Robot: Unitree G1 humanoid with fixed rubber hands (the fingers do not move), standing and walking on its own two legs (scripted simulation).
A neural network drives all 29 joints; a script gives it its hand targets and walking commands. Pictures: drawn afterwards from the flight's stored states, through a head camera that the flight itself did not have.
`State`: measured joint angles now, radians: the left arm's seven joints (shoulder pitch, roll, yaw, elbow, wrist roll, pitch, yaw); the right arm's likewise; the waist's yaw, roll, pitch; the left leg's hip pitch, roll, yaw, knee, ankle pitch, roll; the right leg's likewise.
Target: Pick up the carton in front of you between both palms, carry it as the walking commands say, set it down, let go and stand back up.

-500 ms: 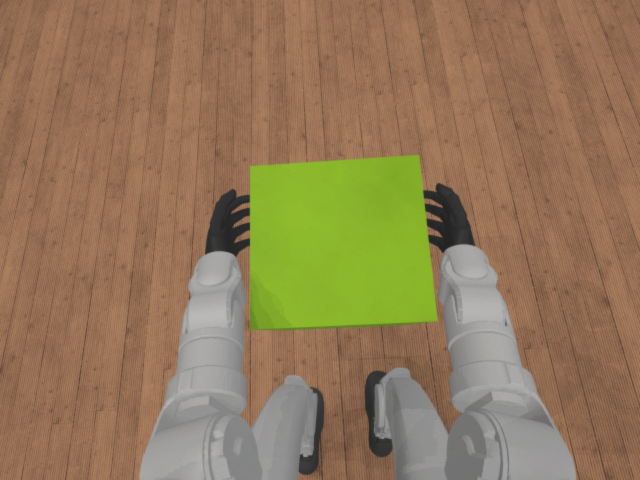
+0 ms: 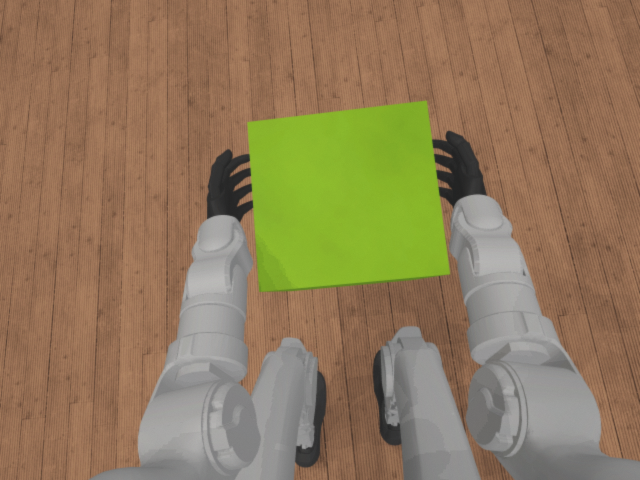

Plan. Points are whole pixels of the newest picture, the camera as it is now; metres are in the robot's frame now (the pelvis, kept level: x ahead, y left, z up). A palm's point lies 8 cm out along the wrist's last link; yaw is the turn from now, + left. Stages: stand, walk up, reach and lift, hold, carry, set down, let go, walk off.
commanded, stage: set down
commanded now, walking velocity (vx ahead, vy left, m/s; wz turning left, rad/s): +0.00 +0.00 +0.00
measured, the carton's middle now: (344, 215) +0.45 -0.01 -0.16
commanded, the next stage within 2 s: none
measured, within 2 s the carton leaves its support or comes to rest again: rests again in 1.04 s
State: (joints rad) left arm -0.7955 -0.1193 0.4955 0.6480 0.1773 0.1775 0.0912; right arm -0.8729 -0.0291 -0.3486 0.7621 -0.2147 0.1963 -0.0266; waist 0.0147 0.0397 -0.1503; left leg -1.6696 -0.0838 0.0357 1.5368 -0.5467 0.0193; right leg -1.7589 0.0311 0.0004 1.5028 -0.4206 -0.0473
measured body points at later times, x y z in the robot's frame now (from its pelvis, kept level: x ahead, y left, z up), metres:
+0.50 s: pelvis -0.02 +0.00 -0.12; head +0.29 -0.06 +0.20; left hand +0.48 +0.12 -0.25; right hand +0.50 -0.18 -0.26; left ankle +0.06 +0.11 -0.53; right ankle +0.11 -0.09 -0.53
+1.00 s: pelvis -0.03 +0.00 -0.20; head +0.32 -0.04 +0.07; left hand +0.49 +0.13 -0.36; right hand +0.52 -0.17 -0.37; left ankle +0.06 +0.11 -0.53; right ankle +0.11 -0.09 -0.53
